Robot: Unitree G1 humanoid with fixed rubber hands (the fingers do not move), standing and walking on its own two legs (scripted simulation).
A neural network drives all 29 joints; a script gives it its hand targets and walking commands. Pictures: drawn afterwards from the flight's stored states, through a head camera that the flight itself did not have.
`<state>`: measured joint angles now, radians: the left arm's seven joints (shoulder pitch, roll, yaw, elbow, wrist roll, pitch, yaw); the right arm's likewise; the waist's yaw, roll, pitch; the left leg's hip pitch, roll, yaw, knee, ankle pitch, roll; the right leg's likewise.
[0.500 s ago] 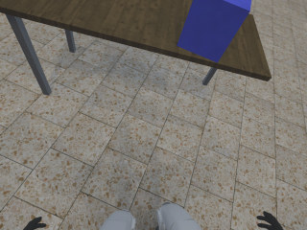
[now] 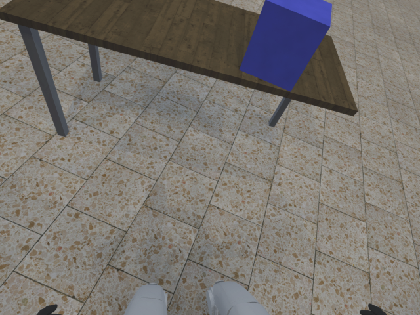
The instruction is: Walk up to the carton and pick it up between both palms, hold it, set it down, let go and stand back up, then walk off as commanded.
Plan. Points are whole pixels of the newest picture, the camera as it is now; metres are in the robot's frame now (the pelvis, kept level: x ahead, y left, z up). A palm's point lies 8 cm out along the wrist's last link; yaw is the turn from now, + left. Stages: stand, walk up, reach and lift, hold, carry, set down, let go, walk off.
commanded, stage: walk off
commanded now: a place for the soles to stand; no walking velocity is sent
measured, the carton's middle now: (283, 38) +0.99 -0.21 +0.04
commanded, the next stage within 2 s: stand in 1.64 s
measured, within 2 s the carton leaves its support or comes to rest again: neither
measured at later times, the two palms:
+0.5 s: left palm out of the picture +0.06 +0.15 -0.12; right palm out of the picture +0.05 -0.50 -0.11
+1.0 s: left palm out of the picture +0.07 +0.13 -0.08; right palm out of the picture +0.10 -0.50 -0.11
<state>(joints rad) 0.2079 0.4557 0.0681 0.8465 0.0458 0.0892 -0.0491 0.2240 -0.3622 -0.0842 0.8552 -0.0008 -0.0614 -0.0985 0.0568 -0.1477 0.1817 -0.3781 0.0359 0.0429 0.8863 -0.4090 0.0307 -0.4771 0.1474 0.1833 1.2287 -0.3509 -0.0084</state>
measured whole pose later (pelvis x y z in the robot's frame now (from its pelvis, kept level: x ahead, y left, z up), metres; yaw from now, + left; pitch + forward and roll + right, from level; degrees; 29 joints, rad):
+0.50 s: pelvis -0.01 -0.18 -0.02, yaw -5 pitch -7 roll +5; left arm 0.26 0.45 0.07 0.82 0.05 0.08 -0.06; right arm 0.22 -0.37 -0.08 0.86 0.00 -0.02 -0.10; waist 0.06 -0.12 0.20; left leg -0.44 0.03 0.02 1.23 -0.52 0.00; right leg -0.42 0.02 0.14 1.05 -0.50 -0.01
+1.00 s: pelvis +0.00 -0.20 +0.00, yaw +1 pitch +0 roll +1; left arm 0.21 0.40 0.07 0.81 0.05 -0.01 0.02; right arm 0.24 -0.37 -0.07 0.85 0.00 -0.04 -0.03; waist 0.06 0.03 0.10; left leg -0.41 -0.03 0.02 0.80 -0.38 0.03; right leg -0.42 0.06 -0.01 0.82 -0.39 -0.06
